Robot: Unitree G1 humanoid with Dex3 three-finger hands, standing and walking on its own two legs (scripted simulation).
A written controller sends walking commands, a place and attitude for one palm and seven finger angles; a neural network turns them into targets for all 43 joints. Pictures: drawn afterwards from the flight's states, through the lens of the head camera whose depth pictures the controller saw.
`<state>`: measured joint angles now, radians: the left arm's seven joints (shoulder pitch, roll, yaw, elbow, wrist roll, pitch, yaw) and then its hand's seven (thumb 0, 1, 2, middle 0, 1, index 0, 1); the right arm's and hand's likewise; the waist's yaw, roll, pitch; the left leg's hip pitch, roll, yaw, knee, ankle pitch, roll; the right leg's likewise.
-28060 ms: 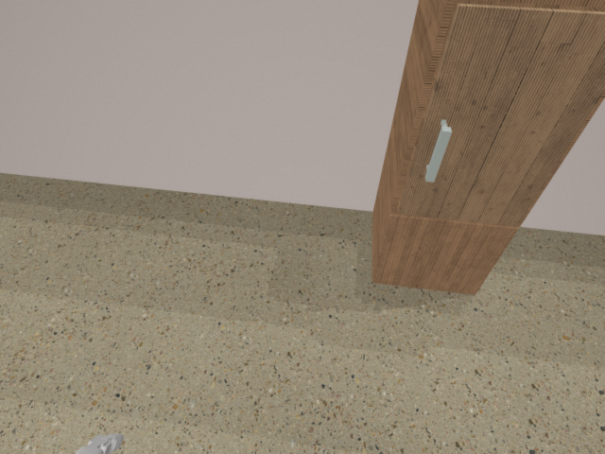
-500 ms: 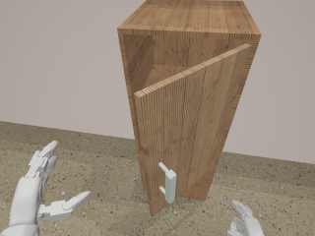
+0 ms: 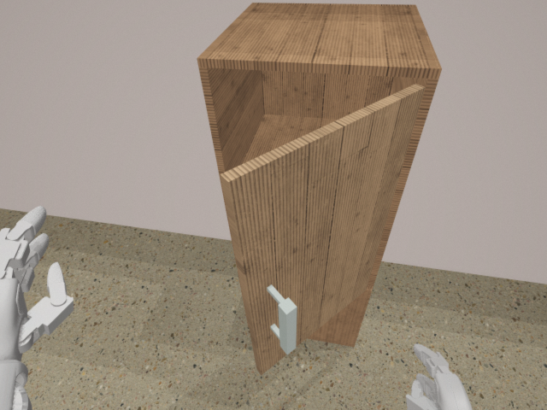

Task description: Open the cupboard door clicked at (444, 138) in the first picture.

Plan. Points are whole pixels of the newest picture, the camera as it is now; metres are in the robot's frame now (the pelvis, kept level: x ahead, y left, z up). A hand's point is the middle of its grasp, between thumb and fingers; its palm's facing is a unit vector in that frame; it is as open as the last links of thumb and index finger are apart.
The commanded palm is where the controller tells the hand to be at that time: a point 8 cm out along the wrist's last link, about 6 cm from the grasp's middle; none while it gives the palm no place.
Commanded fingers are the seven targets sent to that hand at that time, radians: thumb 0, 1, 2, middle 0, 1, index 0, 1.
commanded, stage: draw the hand back to the body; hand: left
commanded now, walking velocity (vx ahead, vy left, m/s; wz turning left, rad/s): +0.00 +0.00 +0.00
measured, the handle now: (280, 319) +0.30 +0.03 -0.08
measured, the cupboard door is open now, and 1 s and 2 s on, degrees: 49 49 49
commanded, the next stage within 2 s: step back with the hand held close in 0.16 s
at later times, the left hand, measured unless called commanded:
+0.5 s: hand (77, 294) +0.20 +0.25 +0.15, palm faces +0.39 -0.80 -0.47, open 7.4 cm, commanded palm +0.13 +0.29 +0.18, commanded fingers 0.00 0.90 0.90 -0.20 -0.30 -0.20 -0.30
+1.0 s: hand out of the picture +0.12 +0.29 +0.16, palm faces +0.41 -0.77 -0.49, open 7.4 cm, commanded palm +0.05 +0.33 +0.18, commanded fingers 0.00 0.90 0.90 -0.20 -0.30 -0.20 -0.30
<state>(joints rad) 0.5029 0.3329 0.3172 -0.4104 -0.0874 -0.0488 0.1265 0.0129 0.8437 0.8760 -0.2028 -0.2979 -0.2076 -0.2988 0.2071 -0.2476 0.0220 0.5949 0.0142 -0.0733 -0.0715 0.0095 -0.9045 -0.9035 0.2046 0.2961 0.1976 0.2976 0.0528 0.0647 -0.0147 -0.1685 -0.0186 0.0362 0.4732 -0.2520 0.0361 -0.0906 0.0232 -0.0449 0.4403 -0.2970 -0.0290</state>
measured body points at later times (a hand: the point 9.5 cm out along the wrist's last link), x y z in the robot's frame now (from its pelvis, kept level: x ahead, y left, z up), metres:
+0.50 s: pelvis -0.01 -0.01 +0.00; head +0.00 -0.03 +0.45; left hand +0.17 +0.29 +0.18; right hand +0.17 -0.25 -0.08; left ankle +0.01 +0.09 -0.74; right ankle -0.03 -0.10 -0.74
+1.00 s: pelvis -0.08 +0.02 -0.01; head -0.07 +0.03 +0.44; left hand +0.09 +0.32 +0.18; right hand +0.09 -0.22 -0.08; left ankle +0.01 +0.10 -0.74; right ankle -0.05 -0.09 -0.74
